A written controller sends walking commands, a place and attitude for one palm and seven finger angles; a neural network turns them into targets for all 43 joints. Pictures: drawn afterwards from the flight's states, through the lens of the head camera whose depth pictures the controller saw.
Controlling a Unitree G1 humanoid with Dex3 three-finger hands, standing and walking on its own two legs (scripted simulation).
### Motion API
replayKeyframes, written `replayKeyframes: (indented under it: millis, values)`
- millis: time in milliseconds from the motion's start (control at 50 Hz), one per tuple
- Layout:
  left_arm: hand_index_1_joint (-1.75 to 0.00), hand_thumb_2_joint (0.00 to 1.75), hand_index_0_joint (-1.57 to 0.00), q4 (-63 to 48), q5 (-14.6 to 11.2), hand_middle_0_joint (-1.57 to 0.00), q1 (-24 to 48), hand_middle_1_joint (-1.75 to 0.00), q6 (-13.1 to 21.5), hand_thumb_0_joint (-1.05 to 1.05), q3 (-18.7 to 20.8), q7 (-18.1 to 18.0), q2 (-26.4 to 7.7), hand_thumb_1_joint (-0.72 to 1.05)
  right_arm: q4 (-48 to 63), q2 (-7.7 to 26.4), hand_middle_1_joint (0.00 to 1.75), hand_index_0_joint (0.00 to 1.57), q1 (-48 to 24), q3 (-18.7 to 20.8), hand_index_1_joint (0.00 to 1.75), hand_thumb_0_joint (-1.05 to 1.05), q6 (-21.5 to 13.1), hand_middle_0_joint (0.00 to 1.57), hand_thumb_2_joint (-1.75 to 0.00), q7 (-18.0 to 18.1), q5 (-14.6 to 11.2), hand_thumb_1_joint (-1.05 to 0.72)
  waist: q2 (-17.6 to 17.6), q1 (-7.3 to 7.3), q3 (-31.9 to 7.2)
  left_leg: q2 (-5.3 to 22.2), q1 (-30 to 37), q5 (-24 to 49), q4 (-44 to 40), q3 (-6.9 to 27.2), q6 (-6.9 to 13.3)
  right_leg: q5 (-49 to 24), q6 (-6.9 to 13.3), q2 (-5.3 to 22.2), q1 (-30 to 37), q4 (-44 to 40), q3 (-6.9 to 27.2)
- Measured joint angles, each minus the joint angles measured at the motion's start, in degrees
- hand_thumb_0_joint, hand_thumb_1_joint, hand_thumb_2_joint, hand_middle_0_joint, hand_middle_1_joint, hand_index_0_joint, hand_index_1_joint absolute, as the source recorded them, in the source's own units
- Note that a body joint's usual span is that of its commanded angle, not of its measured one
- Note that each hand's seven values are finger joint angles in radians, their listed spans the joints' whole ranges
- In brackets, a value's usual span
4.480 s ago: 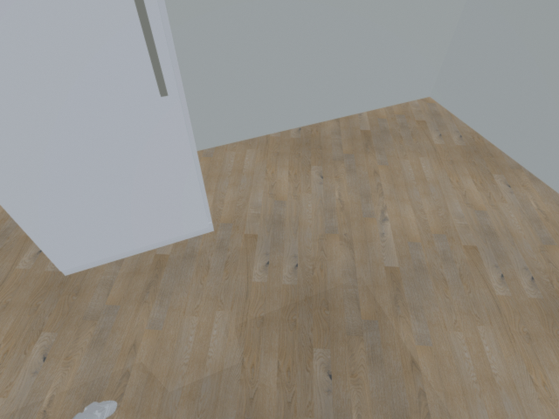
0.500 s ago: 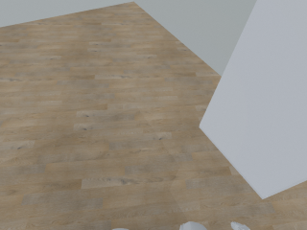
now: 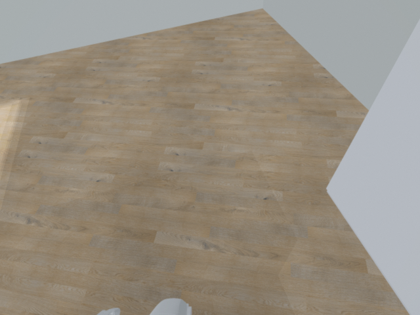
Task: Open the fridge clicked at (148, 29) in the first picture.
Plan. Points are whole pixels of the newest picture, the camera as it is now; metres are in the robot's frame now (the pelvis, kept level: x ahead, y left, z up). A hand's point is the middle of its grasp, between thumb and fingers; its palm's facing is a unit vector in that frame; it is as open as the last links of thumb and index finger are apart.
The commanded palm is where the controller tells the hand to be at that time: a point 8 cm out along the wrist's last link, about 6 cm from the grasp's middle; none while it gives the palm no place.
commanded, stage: walk to a spot facing it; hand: right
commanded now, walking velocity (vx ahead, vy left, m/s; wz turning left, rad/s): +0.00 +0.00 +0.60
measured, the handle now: out of the picture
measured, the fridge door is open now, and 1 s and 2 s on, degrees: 0 0 0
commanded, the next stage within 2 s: turn to face it in 1.16 s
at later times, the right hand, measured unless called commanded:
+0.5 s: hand (277, 313) +0.16 -0.12 -0.16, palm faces -0.27 +0.93 -0.23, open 7.4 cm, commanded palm none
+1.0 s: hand (269, 243) +0.31 -0.12 -0.18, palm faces -0.52 +0.83 -0.17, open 7.4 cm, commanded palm none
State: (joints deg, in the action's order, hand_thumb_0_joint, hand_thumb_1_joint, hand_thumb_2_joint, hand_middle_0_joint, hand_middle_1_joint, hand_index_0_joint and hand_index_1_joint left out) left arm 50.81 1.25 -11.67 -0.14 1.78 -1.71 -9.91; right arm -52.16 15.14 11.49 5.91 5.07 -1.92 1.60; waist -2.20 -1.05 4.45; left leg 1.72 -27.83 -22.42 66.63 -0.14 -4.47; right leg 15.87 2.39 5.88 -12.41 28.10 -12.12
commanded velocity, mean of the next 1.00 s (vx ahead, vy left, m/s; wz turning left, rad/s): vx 0.11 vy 0.00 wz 0.60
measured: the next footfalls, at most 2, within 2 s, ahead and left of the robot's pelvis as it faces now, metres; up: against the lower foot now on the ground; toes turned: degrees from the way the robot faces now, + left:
left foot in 0.26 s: +0.00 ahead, +0.15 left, +0.00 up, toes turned +17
right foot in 0.70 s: +0.18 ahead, -0.05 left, +0.00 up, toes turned +18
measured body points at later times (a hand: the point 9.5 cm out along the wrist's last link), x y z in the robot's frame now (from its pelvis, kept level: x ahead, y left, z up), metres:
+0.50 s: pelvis +0.01 +0.05 -0.01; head +0.03 +0.06 +0.44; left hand -0.02 +0.31 -0.15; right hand +0.17 -0.16 -0.14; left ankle -0.04 +0.14 -0.74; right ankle +0.06 -0.10 -0.68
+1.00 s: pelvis +0.14 +0.02 +0.00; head +0.19 +0.01 +0.45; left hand +0.02 +0.22 -0.13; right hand +0.34 -0.16 -0.16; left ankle +0.06 +0.15 -0.64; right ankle +0.15 -0.06 -0.74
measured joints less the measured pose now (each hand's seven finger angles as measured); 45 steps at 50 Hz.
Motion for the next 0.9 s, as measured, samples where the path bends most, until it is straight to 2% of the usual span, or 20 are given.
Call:
replayKeyframes:
  millis: [100, 200, 260, 280, 320, 340, 380, 480, 600, 680, 700, 720, 760, 800, 840, 900]
  values:
    - [-0.30, 0.90, -0.21, 1.3, 0.1, -0.20, -1.4, -0.30, 0.0, 0.01, 0.8, 0.3, -0.1, 0.90, -0.6, -0.9, 0.30, 0.19, -0.9, -0.3, 0.30, 0.01, 0.6, 0.20, -0.89, 0.0, -0.1, -0.91, 1.0, 1.04, 0.9, 2.0, 3.0, -2.1, -8.1, -2.1, -0.2, 0.6, -0.5, 1.7, 0.7, 0.2, -3.6]
    - [-0.30, 0.90, -0.21, 3.2, 0.3, -0.20, -2.7, -0.30, -0.5, 0.01, 1.9, 0.9, -1.4, 0.90, -0.2, -2.2, 0.30, 0.19, -3.4, -1.0, 0.30, 0.01, -0.1, 0.20, -0.89, 0.1, -0.1, -0.91, 2.7, 2.52, 1.8, 1.5, 7.3, -3.2, -19.9, -4.7, 1.2, 2.5, -1.8, 4.1, -0.1, 3.7, -7.1]
    - [-0.30, 0.90, -0.21, 3.7, 0.1, -0.20, -4.3, -0.30, -0.9, 0.01, 2.5, 1.2, -2.6, 0.90, 1.0, -2.4, 0.30, 0.19, -4.4, -1.7, 0.30, 0.01, -1.5, 0.20, -0.89, 0.3, -0.1, -0.91, 3.5, 2.99, 1.3, 0.7, 12.3, 4.5, -32.0, -6.1, 3.4, 5.2, -3.3, 5.8, -1.8, 9.1, -8.8]
    - [-0.30, 0.90, -0.21, 3.9, 0.0, -0.20, -4.5, -0.30, -1.3, 0.01, 2.6, 1.3, -3.3, 0.90, 1.2, -2.6, 0.30, 0.19, -4.8, -1.9, 0.30, 0.01, -2.4, 0.20, -0.89, 0.6, 0.0, -0.91, 4.3, 2.98, 1.3, 0.1, 12.2, 4.3, -32.3, -6.1, 4.6, 8.3, -4.3, 6.4, -3.6, 13.4, -7.3]
    - [-0.30, 0.90, -0.21, 4.4, -0.1, -0.20, -4.2, -0.30, -2.9, 0.01, 2.7, 0.9, -4.4, 0.90, 1.5, -3.4, 0.30, 0.20, -5.2, -2.4, 0.30, 0.01, -3.4, 0.20, -0.89, 1.2, -0.4, -0.91, 5.8, 3.39, 1.5, -0.9, 11.5, 2.5, -30.2, -5.8, 5.7, 14.4, -5.8, 5.0, -8.4, 24.2, -0.1]
    - [-0.30, 0.90, -0.21, 4.7, -0.1, -0.20, -3.9, -0.30, -3.5, 0.01, 2.7, 0.7, -4.6, 0.90, 1.6, -3.6, 0.30, 0.20, -5.0, -2.4, 0.30, 0.01, -3.6, 0.20, -0.89, 1.5, -0.5, -0.91, 5.9, 3.31, 1.4, -1.2, 11.7, 2.3, -30.5, -5.3, 5.9, 14.9, -6.2, 3.9, -10.3, 28.9, 2.7]
    - [-0.30, 0.90, -0.20, 4.9, 0.2, -0.20, -3.3, -0.30, -3.9, 0.01, 2.6, 0.9, -4.7, 0.90, 1.5, -3.8, 0.30, 0.20, -4.1, -2.5, 0.30, 0.01, -3.7, 0.20, -0.89, 1.8, -0.7, -0.91, 5.7, 3.14, 0.8, -1.8, 13.2, 3.3, -32.9, -4.2, 5.9, 11.8, -7.0, 2.8, -13.1, 34.4, 6.0]
    - [-0.30, 0.90, -0.20, 3.7, 0.5, -0.20, -1.8, -0.30, -2.8, 0.01, 2.3, 1.9, -4.2, 0.91, 0.0, -3.8, 0.30, 0.20, -1.1, -3.0, 0.30, 0.01, -4.6, 0.20, -0.89, 1.4, -0.5, -0.90, 4.3, 2.58, -1.2, -2.8, 16.4, 5.9, -38.6, -1.4, 6.2, 5.7, -8.3, 2.1, -15.8, 32.8, 8.2]
    - [-0.30, 0.90, -0.20, 1.6, 0.3, -0.20, 1.2, -0.30, -1.6, 0.01, 2.3, 2.5, -3.8, 0.91, -1.8, -3.6, 0.30, 0.20, 3.3, -3.1, 0.30, 0.01, -5.2, 0.20, -0.89, 0.8, -0.1, -0.90, 2.7, 0.32, -2.2, -3.3, 18.3, 5.9, -40.7, 2.5, 5.3, 4.9, -7.9, 0.2, -14.6, 22.7, 9.1]
    - [-0.30, 0.90, -0.20, 0.0, -0.1, -0.20, 2.8, -0.30, 0.0, 0.01, 1.7, 2.3, -3.3, 0.90, -3.1, -2.8, 0.30, 0.20, 5.9, -2.5, 0.30, 0.01, -4.5, 0.21, -0.89, 0.7, -0.1, -0.90, 1.1, -1.28, -2.3, -3.2, 18.3, 3.4, -38.3, 5.4, 3.7, 3.9, -6.9, -2.1, -9.4, 10.5, 8.3]
    - [-0.30, 0.90, -0.20, -0.5, -0.1, -0.20, 2.9, -0.30, 0.7, 0.01, 1.4, 2.0, -3.2, 0.90, -3.3, -2.5, 0.30, 0.20, 6.7, -2.2, 0.30, 0.01, -4.2, 0.21, -0.89, 0.7, -0.2, -0.90, 0.7, -1.48, -2.4, -3.3, 17.7, 2.0, -36.3, 6.2, 3.3, 1.6, -6.0, -2.5, -7.3, 6.6, 7.8]
    - [-0.30, 0.90, -0.20, -0.8, 0.1, -0.20, 3.1, -0.30, 1.5, 0.01, 1.1, 1.8, -2.9, 0.90, -3.8, -2.2, 0.30, 0.20, 7.0, -1.9, 0.30, 0.01, -3.7, 0.21, -0.89, 0.6, -0.4, -0.90, 0.0, -1.59, -2.2, -3.3, 16.2, -0.8, -31.7, 6.9, 3.9, -0.3, -4.0, -2.6, -7.0, 6.8, 6.8]
    - [-0.30, 0.90, -0.21, -1.3, 0.4, -0.20, 2.9, -0.30, 2.3, 0.01, 0.3, 1.5, -2.3, 0.90, -4.9, -1.7, 0.30, 0.20, 7.3, -1.3, 0.30, 0.01, -2.7, 0.20, -0.89, 0.5, -0.3, -0.90, -0.2, -1.74, -2.1, -3.5, 11.2, -5.8, -18.3, 4.9, 4.3, 1.5, -1.2, -1.5, -6.0, 8.7, 4.6]
    - [-0.30, 0.90, -0.21, -1.1, 0.4, -0.20, 1.7, -0.30, 2.6, 0.00, -0.2, 1.1, -1.4, 0.90, -5.5, -1.2, 0.30, 0.20, 6.9, -0.8, 0.30, 0.01, -2.1, 0.20, -0.89, 0.0, 0.1, -0.91, -0.2, -1.29, -2.0, -2.6, 6.4, -4.1, -7.4, 1.8, 4.2, 2.7, -0.3, -0.8, -3.4, 6.9, 2.9]
    - [-0.30, 0.90, -0.21, -0.2, 0.2, -0.20, 0.2, -0.30, 2.5, 0.00, -0.6, 0.6, -0.5, 0.90, -5.2, -0.7, 0.30, 0.20, 5.9, -0.3, 0.30, 0.01, -2.0, 0.20, -0.89, -0.4, 0.3, -0.91, -0.5, -1.12, -1.6, -1.2, 2.5, 0.1, -1.4, -0.4, 3.4, 1.8, -0.4, -0.5, -0.5, 3.3, 1.4]
    - [-0.30, 0.90, -0.21, 1.8, -0.1, -0.20, -2.1, -0.30, 2.3, 0.00, -0.8, 0.0, 0.6, 0.90, -3.8, -0.6, 0.30, 0.19, 4.0, 0.1, 0.30, 0.01, -1.9, 0.20, -0.89, -0.3, 0.2, -0.91, -0.3, -0.85, -0.9, 0.2, -1.9, 4.0, 2.2, -1.7, 2.2, 1.2, -0.2, -0.3, 2.6, -0.6, -0.8]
